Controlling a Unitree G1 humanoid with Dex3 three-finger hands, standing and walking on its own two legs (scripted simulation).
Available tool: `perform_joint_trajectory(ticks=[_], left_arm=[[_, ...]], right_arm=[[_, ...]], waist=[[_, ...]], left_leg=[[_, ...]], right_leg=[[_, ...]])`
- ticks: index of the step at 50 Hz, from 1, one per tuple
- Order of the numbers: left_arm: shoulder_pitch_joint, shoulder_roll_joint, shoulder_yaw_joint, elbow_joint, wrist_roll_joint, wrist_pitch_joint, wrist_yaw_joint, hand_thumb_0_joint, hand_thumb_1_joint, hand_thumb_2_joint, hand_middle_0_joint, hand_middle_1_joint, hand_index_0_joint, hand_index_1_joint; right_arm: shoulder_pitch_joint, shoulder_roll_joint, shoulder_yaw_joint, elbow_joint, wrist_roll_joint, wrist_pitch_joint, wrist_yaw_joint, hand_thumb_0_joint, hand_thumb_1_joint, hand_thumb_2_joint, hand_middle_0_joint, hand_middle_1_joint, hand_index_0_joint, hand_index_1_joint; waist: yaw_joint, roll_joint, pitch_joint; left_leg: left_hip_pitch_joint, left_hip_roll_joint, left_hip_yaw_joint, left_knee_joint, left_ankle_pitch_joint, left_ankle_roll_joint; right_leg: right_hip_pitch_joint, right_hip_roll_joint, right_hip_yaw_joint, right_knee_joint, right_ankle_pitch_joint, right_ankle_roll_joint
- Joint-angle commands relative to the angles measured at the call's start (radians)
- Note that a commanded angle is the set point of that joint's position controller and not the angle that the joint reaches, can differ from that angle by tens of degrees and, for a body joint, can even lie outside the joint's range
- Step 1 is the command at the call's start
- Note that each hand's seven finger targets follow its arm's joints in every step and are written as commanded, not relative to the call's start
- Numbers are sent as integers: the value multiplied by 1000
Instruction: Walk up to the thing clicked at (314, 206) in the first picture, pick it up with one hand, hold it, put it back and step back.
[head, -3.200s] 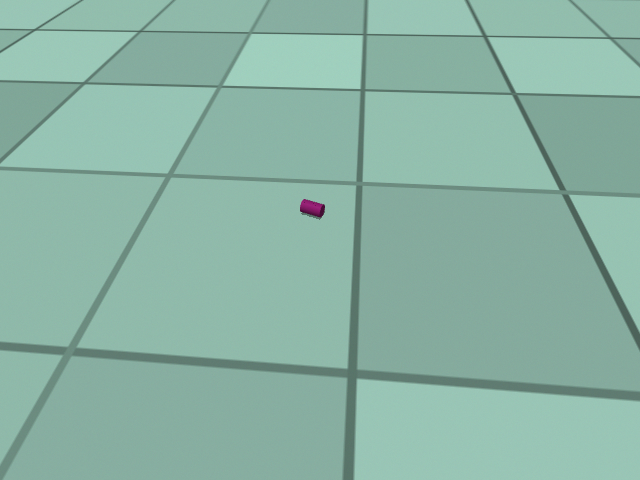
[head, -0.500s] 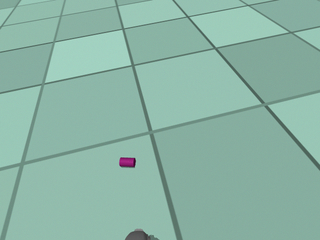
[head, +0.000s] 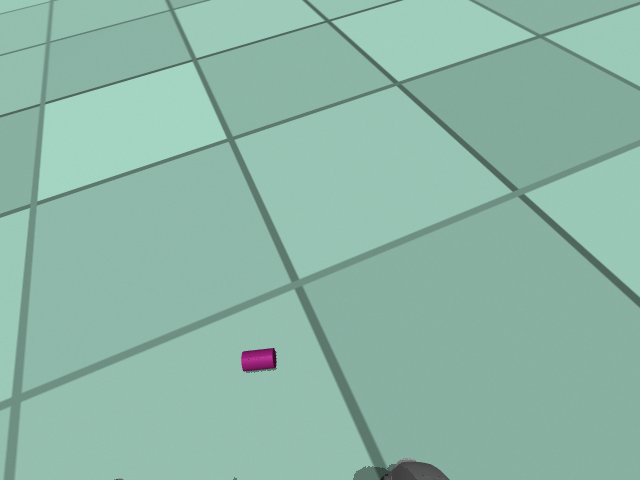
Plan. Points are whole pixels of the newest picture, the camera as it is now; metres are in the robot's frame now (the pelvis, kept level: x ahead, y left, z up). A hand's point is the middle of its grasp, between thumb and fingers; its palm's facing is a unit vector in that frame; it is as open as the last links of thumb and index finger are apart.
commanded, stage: walk up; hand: left
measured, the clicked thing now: (259, 359) +0.57 +0.27 -0.72
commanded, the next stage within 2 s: none
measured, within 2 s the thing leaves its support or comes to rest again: neither
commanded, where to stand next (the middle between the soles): +0.14 +0.06 m, yaw +0 degrees
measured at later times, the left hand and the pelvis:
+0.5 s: hand out of the picture +0.11 +0.38 -0.16, palm faces +0.00 -0.93 -0.37, open 7.4 cm; pelvis +0.05 +0.10 +0.00, yaw +1 degrees
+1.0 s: hand out of the picture +0.14 +0.34 -0.14, palm faces -0.02 -0.92 -0.39, open 7.4 cm; pelvis +0.05 +0.07 +0.00, yaw +0 degrees
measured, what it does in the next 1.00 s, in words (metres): steps on the spot: left foot, then right foot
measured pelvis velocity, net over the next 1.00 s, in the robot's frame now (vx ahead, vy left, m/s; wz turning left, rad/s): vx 0.05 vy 0.07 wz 0.00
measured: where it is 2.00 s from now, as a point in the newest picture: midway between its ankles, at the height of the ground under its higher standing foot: outside the picture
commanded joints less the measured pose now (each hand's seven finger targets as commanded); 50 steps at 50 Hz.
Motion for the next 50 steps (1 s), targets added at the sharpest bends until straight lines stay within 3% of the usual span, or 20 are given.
perform_joint_trajectory(ticks=[1,2,5,10,14,16,17,18,19,20,21,24,29,33,34,36,38,41,46,50], left_arm=[[239,357,113,-48,-3,-12,67,0,900,900,-200,-300,-200,-300],[170,366,116,-63,-13,-6,74,0,900,900,-200,-300,-200,-300],[64,293,87,-96,-2,-16,65,0,900,900,-200,-300,-200,-300],[-42,254,75,-117,30,-16,18,0,900,900,-200,-300,-200,-300],[-44,272,82,-92,37,26,-8,0,900,900,-200,-300,-200,-300],[-56,261,72,-82,27,56,-17,0,900,900,-200,-300,-200,-300],[-50,221,60,-76,23,70,-18,0,900,900,-200,-300,-200,-300],[-36,163,43,-70,14,82,-16,0,900,900,-200,-300,-200,-300],[-1,117,28,-70,-4,89,-17,0,900,900,-200,-300,-200,-300],[-24,211,52,-42,-1,97,-4,0,900,900,-200,-300,-200,-300],[-38,249,58,-18,6,97,-5,0,900,900,-200,-300,-200,-300],[2,223,65,36,-4,97,-19,0,900,900,-200,-300,-200,-300],[-48,200,62,45,10,102,-26,0,900,900,-200,-300,-200,-300],[0,194,65,82,22,87,-25,0,900,900,-200,-300,-200,-300],[8,245,77,88,30,79,-21,0,900,900,-200,-300,-200,-300],[-110,301,78,53,19,82,-30,0,900,900,-200,-300,-200,-300],[-172,228,56,31,12,89,-38,0,900,900,-200,-300,-200,-300],[-103,199,53,61,17,91,-35,0,900,900,-200,-300,-200,-300],[-151,260,67,59,13,79,-39,0,900,900,-200,-300,-200,-300],[-192,216,52,52,13,92,-43,0,900,900,-200,-300,-200,-300]], right_arm=[[16,-205,-53,-124,-11,7,-26,0,-900,-900,200,300,200,300],[12,-237,-68,-118,-15,22,-31,0,-900,-900,200,300,200,300],[13,-225,-71,-66,1,27,-22,0,-900,-900,200,300,200,300],[45,-165,-49,11,32,16,-24,0,-900,-900,200,300,200,300],[-30,-169,-38,51,26,-20,-40,0,-900,-900,200,300,200,300],[-8,-173,-39,87,19,-41,-60,0,-900,-900,200,300,200,300],[16,-183,-43,105,13,-53,-72,0,-900,-900,200,300,200,300],[22,-220,-47,111,2,-65,-82,0,-900,-900,200,300,200,300],[-42,-296,-48,76,-11,-78,-87,0,-900,-900,200,300,200,300],[-113,-362,-54,60,9,-76,-86,0,-900,-900,200,300,200,300],[-187,-352,-52,61,9,-71,-88,0,-900,-900,200,300,200,300],[-192,-279,-27,73,-1,-85,-97,0,-900,-900,200,300,200,300],[-142,-280,-30,94,6,-81,-111,0,-900,-900,200,300,200,300],[-193,-248,-11,86,24,-71,-114,0,-900,-900,200,300,200,300],[-202,-205,2,81,36,-72,-114,0,-900,-900,200,300,200,300],[-210,-178,3,102,42,-71,-125,0,-900,-900,200,300,200,300],[-140,-208,-8,154,31,-83,-121,0,-900,-900,200,300,200,300],[-181,-280,-14,157,25,-91,-114,0,-900,-900,200,300,200,300],[-251,-193,16,167,28,-75,-111,0,-900,-900,200,300,200,300],[-215,-226,4,205,18,-82,-103,0,-900,-900,200,300,200,300]], waist=[[144,-116,-235],[120,-116,-187],[64,-79,-58],[45,-253,-25],[93,-344,-68],[65,-268,-106],[46,-181,-121],[44,-29,-120],[76,143,-99],[61,103,-86],[80,105,-55],[97,162,-85],[64,188,-162],[111,106,-202],[117,-11,-226],[68,-185,-180],[19,-108,-171],[77,-36,-179],[70,-173,-111],[54,-108,-106]], left_leg=[[-466,42,-263,513,-159,-89],[-474,74,-277,597,-146,-89],[-389,79,-329,554,3,-74],[-212,64,-230,280,101,-93],[-126,52,-124,42,134,-121],[4,15,-87,-81,210,-105],[45,12,-113,-139,198,-98],[10,104,-271,-255,104,-75],[-49,331,-659,-385,40,4],[-193,414,-732,-397,-34,135],[-269,409,-721,-386,-82,169],[-132,272,-455,-267,216,84],[-12,289,-435,-165,551,110],[-107,232,-329,-50,570,44],[-170,182,-282,25,504,-9],[-137,47,-136,66,98,-58],[-4,86,-196,-94,202,-39],[-41,289,-472,-179,330,100],[-140,41,-121,4,145,-56],[-35,131,-270,-159,240,-11]], right_leg=[[504,-475,709,-266,35,-227],[390,-512,733,-302,-96,-295],[142,-310,405,-334,-167,-166],[-65,-190,151,-320,-214,-128],[-47,-175,150,-201,-282,-131],[-102,-170,143,-67,-216,-107],[-131,-149,122,53,-208,-82],[-138,-102,82,194,-232,-42],[-198,6,94,299,-315,20],[-109,-36,185,340,-369,17],[-64,-73,168,358,-363,18],[-86,-65,156,284,-285,20],[-38,-36,109,169,-328,30],[194,-24,92,-131,-69,10],[257,-100,206,-135,96,-23],[100,-245,381,-147,89,-145],[26,-160,228,-57,114,-73],[45,-41,124,87,-32,10],[79,-213,335,-193,-15,-117],[7,-91,189,-98,-67,-24]])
